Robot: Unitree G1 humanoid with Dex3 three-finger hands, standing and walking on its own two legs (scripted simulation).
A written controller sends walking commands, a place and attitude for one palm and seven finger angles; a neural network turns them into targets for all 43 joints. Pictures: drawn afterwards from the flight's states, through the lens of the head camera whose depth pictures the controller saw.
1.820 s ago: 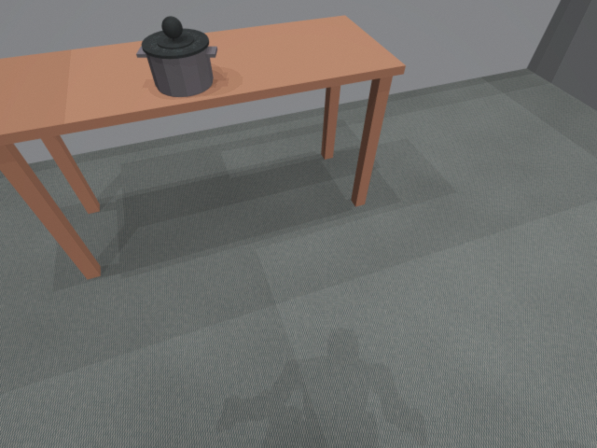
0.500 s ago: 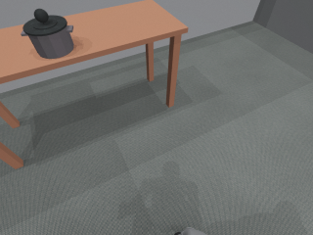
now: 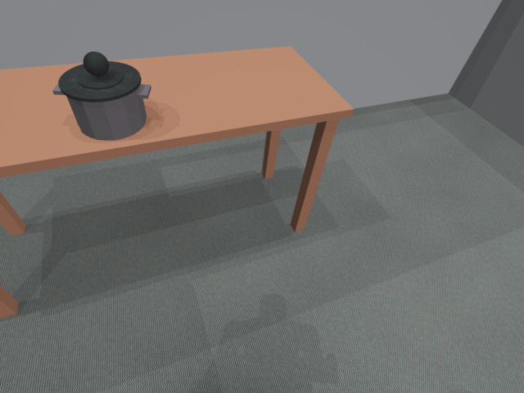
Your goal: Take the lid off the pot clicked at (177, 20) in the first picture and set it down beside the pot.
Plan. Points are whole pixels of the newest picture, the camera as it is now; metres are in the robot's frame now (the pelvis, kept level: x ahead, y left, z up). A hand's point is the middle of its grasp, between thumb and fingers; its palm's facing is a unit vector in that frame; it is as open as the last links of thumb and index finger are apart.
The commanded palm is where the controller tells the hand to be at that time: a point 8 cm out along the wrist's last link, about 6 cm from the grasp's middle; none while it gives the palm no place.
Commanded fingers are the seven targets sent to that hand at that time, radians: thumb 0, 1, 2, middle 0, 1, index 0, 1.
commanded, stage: turn to face it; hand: left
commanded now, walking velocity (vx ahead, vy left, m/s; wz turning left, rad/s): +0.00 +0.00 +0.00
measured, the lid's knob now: (96, 64) +0.75 +0.46 +0.09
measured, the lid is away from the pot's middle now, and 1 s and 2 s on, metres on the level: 0.00 0.00 0.00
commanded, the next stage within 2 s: take the last steps up to it in 0.88 s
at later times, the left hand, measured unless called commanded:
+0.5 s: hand (176, 366) +0.19 +0.15 -0.14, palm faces +0.23 -0.95 -0.23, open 7.3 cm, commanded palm none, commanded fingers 0.00 0.90 0.90 -0.20 -0.30 -0.20 -0.30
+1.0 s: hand out of the picture +0.08 +0.21 -0.16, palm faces +0.42 -0.87 -0.26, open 7.4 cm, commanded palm none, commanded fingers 0.00 0.90 0.90 -0.20 -0.30 -0.20 -0.30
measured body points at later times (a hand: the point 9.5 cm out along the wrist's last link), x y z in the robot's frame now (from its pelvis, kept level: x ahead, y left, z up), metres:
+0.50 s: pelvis +0.13 -0.04 +0.01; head +0.15 -0.05 +0.46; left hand +0.18 +0.20 -0.12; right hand +0.18 -0.27 -0.15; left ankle +0.08 +0.08 -0.65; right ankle +0.17 -0.13 -0.73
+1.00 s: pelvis +0.14 +0.00 +0.02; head +0.16 +0.02 +0.46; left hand +0.06 +0.26 -0.14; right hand +0.31 -0.18 -0.12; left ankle +0.13 +0.09 -0.73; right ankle +0.19 -0.14 -0.67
